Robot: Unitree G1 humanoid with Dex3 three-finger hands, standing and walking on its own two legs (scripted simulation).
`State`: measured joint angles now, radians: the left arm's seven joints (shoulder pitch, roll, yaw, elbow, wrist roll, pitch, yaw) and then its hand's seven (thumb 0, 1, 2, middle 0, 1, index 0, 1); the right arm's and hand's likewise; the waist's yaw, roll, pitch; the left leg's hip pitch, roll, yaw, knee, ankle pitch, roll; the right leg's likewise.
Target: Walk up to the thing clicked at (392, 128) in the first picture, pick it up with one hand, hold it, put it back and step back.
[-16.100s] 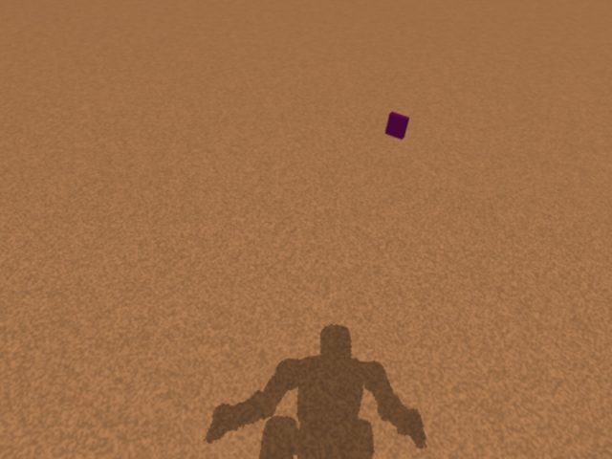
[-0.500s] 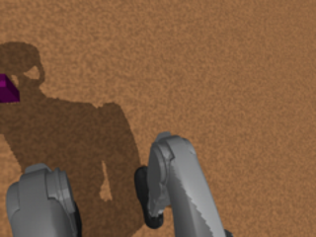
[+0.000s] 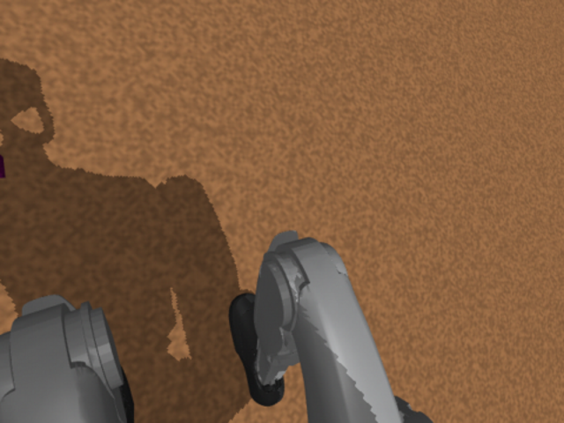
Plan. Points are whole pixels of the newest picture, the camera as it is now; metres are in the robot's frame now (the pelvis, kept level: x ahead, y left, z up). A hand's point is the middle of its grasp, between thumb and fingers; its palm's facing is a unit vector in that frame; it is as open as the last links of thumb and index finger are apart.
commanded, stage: rest palm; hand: left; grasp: from above
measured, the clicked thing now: out of the picture +0.51 +0.30 -0.25
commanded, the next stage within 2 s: close in 0.86 s
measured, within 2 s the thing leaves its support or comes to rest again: neither
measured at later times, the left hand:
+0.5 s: hand out of the picture +0.50 +0.30 -0.21, palm faces -0.46 -0.07 -0.88, open 13.9 cm
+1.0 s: hand out of the picture +0.50 +0.30 -0.21, palm faces -0.44 -0.04 -0.90, open 12.8 cm
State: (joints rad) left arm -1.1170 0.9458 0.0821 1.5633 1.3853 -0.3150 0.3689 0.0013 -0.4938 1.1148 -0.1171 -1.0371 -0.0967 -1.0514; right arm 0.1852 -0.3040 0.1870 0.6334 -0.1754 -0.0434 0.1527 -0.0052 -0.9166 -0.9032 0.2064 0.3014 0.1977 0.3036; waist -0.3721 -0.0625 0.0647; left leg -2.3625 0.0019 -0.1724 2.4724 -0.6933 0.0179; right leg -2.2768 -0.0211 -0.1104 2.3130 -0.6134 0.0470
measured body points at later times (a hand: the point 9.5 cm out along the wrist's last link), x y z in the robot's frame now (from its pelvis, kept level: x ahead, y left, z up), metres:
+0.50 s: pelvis +0.00 +0.00 -0.01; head +0.27 +0.11 +0.33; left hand +0.52 +0.30 -0.16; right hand +0.02 -0.26 -0.07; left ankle +0.07 +0.12 -0.28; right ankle +0.12 -0.13 -0.28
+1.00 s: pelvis +0.00 +0.00 -0.01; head +0.26 +0.13 +0.34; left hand +0.52 +0.30 -0.16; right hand +0.04 -0.25 -0.06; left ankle +0.07 +0.12 -0.28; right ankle +0.12 -0.13 -0.28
